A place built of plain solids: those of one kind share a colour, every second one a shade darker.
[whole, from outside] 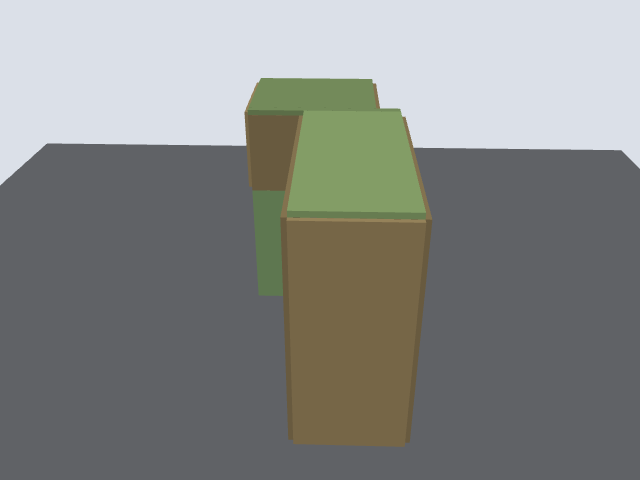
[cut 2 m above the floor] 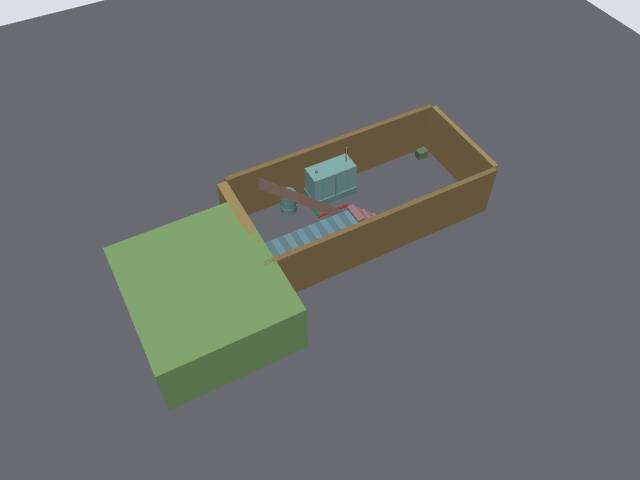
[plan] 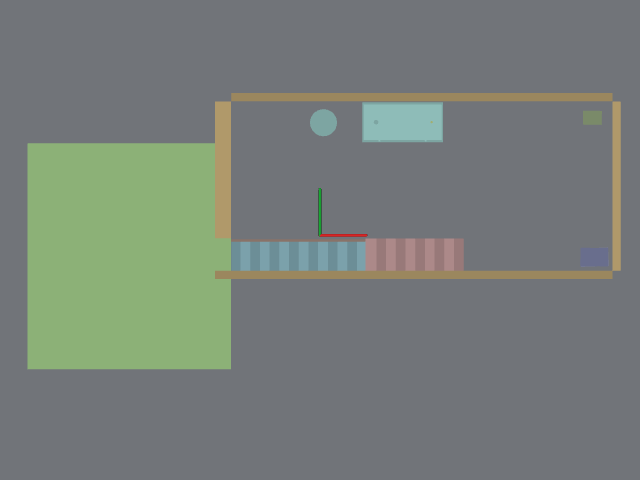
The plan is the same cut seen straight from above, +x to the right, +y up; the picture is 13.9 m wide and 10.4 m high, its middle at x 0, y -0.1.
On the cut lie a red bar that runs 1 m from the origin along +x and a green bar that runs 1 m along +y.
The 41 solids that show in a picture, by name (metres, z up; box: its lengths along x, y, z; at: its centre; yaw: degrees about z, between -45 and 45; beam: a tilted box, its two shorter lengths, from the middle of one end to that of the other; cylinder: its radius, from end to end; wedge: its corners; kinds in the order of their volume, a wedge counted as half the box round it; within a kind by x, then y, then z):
{
 "floor_1": {"box": [4.41, 4.9, 5.5], "at": [-4.13, -0.45, 2.45]},
 "wall_1": {"box": [4.06, 0.18, 3.17], "at": [-4.31, -2.99, 6.79]},
 "wall_2": {"box": [4.06, 0.18, 3.17], "at": [-4.31, 2.09, 6.79]},
 "wall_3": {"box": [0.35, 2.14, 3.17], "at": [-2.1, -1.83, 6.79]},
 "wall_4": {"box": [0.35, 2.97, 8.42], "at": [-2.1, 1.42, 4.16]},
 "wall_5": {"box": [8.61, 0.18, 8.42], "at": [2.03, -0.86, 4.16]},
 "wall_6": {"box": [8.26, 0.18, 8.42], "at": [2.21, 2.99, 4.16]},
 "wall_7": {"box": [0.18, 3.67, 8.42], "at": [6.43, 1.07, 4.16]},
 "roof_1": {"box": [4.06, 4.9, 0.2], "at": [-4.31, -0.45, 8.47]},
 "roof_2": {"box": [0.35, 5.81, 0.2], "at": [-2.1, 0.0, 8.47]},
 "roof_3": {"box": [8.26, 3.67, 0.2], "at": [2.21, 1.07, 8.47]},
 "under_1": {"box": [0.2, 0.63, 4.83], "at": [-1.82, -0.45, 2.37]},
 "under_2": {"box": [0.21, 0.63, 4.62], "at": [-1.62, -0.45, 2.26]},
 "under_3": {"box": [0.21, 0.63, 4.42], "at": [-1.41, -0.45, 2.16]},
 "under_4": {"box": [0.21, 0.63, 4.21], "at": [-1.2, -0.45, 2.05]},
 "under_5": {"box": [0.21, 0.63, 4.0], "at": [-0.99, -0.45, 1.95]},
 "under_6": {"box": [0.21, 0.63, 3.79], "at": [-0.78, -0.45, 1.84]},
 "under_7": {"box": [0.22, 0.63, 3.58], "at": [-0.57, -0.45, 1.74]},
 "under_8": {"box": [0.21, 0.63, 3.37], "at": [-0.36, -0.45, 1.64]},
 "under_9": {"box": [0.21, 0.63, 3.16], "at": [-0.15, -0.45, 1.53]},
 "under_10": {"box": [0.21, 0.63, 2.95], "at": [0.06, -0.45, 1.43]},
 "under_11": {"box": [0.22, 0.63, 2.75], "at": [0.28, -0.45, 1.32]},
 "under_12": {"box": [0.21, 0.63, 2.54], "at": [0.49, -0.45, 1.22]},
 "under_13": {"box": [0.21, 0.63, 2.33], "at": [0.7, -0.45, 1.12]},
 "under_14": {"box": [0.21, 0.63, 2.12], "at": [0.91, -0.45, 1.01]},
 "plant_1": {"cylinder": 0.28, "from": [0.08, 2.44, 0.0], "to": [0.08, 2.44, 0.88]},
 "plant_2": {"box": [1.75, 0.87, 0.35], "at": [1.79, 2.45, 0.12]},
 "plant_3": {"box": [1.69, 0.77, 1.04], "at": [1.79, 2.45, 0.82]},
 "string_1": {"wedge": [[-1.93, -0.14, 4.32], [-1.93, -0.14, 4.74], [-1.93, -0.08, 4.32], [-1.93, -0.08, 4.74], [2.48, -0.14, -0.05], [2.48, -0.14, 0.37], [2.48, -0.08, -0.05], [2.48, -0.08, 0.37]]},
 "tread_1": {"wedge": [[0.99, -0.77, 1.86], [0.99, -0.77, 2.08], [0.99, -0.07, 1.86], [0.99, -0.07, 2.08], [1.22, -0.77, 1.86], [1.22, -0.77, 2.08], [1.22, -0.07, 1.86], [1.22, -0.07, 2.08]]},
 "tread_2": {"wedge": [[1.2, -0.77, 1.65], [1.2, -0.77, 1.87], [1.2, -0.07, 1.65], [1.2, -0.07, 1.87], [1.43, -0.77, 1.65], [1.43, -0.77, 1.87], [1.43, -0.07, 1.65], [1.43, -0.07, 1.87]]},
 "tread_3": {"wedge": [[1.41, -0.77, 1.44], [1.41, -0.77, 1.66], [1.41, -0.07, 1.44], [1.41, -0.07, 1.66], [1.64, -0.77, 1.44], [1.64, -0.77, 1.66], [1.64, -0.07, 1.44], [1.64, -0.07, 1.66]]},
 "tread_4": {"wedge": [[1.62, -0.77, 1.24], [1.62, -0.77, 1.45], [1.62, -0.07, 1.24], [1.62, -0.07, 1.45], [1.85, -0.77, 1.24], [1.85, -0.77, 1.46], [1.85, -0.07, 1.24], [1.85, -0.07, 1.45]]},
 "tread_5": {"wedge": [[1.83, -0.77, 1.03], [1.83, -0.77, 1.25], [1.83, -0.07, 1.03], [1.83, -0.07, 1.25], [2.06, -0.77, 1.03], [2.06, -0.77, 1.25], [2.06, -0.07, 1.03], [2.06, -0.07, 1.25]]},
 "tread_6": {"wedge": [[2.04, -0.77, 0.82], [2.04, -0.77, 1.04], [2.04, -0.07, 0.82], [2.04, -0.07, 1.04], [2.27, -0.77, 0.82], [2.27, -0.77, 1.04], [2.27, -0.07, 0.82], [2.27, -0.07, 1.04]]},
 "tread_7": {"wedge": [[2.25, -0.77, 0.61], [2.25, -0.77, 0.83], [2.25, -0.07, 0.61], [2.25, -0.07, 0.83], [2.48, -0.77, 0.61], [2.48, -0.77, 0.83], [2.48, -0.07, 0.61], [2.48, -0.07, 0.83]]},
 "tread_8": {"wedge": [[2.46, -0.77, 0.4], [2.46, -0.77, 0.62], [2.46, -0.07, 0.4], [2.46, -0.07, 0.62], [2.69, -0.77, 0.4], [2.69, -0.77, 0.62], [2.69, -0.07, 0.4], [2.69, -0.07, 0.62]]},
 "tread_9": {"wedge": [[2.67, -0.77, 0.2], [2.67, -0.77, 0.41], [2.67, -0.07, 0.2], [2.67, -0.07, 0.41], [2.9, -0.77, 0.2], [2.9, -0.77, 0.42], [2.9, -0.07, 0.2], [2.9, -0.07, 0.41]]},
 "tread_10": {"wedge": [[2.88, -0.77, -0.05], [2.88, -0.77, 0.21], [2.88, -0.07, -0.05], [2.88, -0.07, 0.21], [3.11, -0.77, -0.05], [3.11, -0.77, 0.21], [3.11, -0.07, -0.05], [3.11, -0.07, 0.21]]},
 "crate_1": {"box": [0.6, 0.4, 0.2], "at": [5.94, -0.47, 0.5], "yaw": -0.6},
 "carton_1": {"box": [0.41, 0.31, 0.37], "at": [5.9, 2.55, 0.13], "yaw": -0.8}
}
